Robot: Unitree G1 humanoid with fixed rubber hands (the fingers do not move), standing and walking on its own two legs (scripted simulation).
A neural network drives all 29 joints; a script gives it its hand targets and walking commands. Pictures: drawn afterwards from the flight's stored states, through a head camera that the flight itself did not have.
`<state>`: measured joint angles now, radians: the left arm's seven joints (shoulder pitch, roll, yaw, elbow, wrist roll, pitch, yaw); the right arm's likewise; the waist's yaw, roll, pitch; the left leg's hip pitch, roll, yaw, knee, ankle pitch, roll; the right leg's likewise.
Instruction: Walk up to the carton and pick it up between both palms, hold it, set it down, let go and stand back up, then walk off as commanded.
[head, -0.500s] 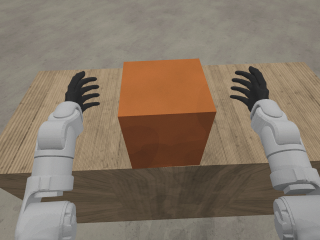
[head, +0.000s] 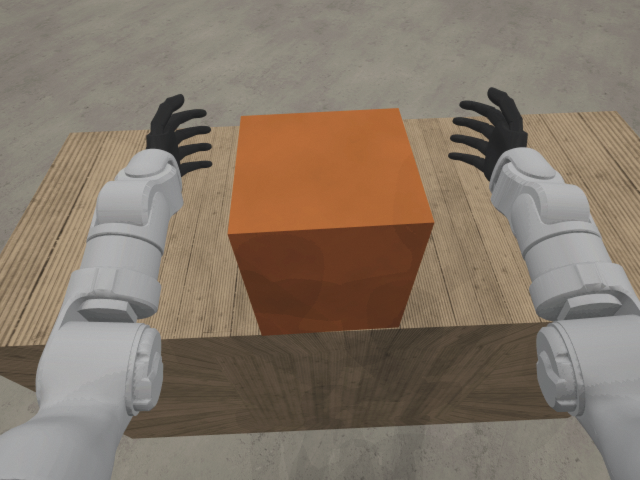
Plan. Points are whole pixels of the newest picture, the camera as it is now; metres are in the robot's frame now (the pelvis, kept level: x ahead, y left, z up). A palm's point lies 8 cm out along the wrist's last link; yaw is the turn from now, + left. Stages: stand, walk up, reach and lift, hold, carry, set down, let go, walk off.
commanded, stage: reach and lift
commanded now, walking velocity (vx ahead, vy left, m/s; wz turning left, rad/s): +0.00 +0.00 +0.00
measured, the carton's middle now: (325, 229) +0.44 +0.03 +0.04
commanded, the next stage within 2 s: none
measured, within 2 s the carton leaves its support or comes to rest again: neither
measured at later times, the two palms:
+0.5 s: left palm (179, 206) +0.44 +0.22 +0.09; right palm (482, 191) +0.46 -0.18 +0.10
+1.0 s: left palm (205, 227) +0.43 +0.19 +0.06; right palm (452, 212) +0.45 -0.15 +0.07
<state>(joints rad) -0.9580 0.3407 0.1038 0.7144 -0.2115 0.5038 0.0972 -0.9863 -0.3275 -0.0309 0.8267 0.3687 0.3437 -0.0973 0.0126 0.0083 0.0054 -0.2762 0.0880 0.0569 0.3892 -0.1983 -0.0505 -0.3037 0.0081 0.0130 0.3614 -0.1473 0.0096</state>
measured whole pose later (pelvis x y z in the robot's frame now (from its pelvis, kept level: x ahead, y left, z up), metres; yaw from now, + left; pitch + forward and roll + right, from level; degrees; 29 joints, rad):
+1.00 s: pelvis -0.02 +0.00 -0.01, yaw +0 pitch +19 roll +0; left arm -0.97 0.26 -0.03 1.30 -0.24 -0.22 0.05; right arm -1.01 -0.18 0.01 1.16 0.32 -0.06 -0.09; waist 0.02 0.01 -0.15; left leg -0.62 0.09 0.05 0.47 -0.17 -0.05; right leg -0.65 0.01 0.01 0.44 -0.13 0.01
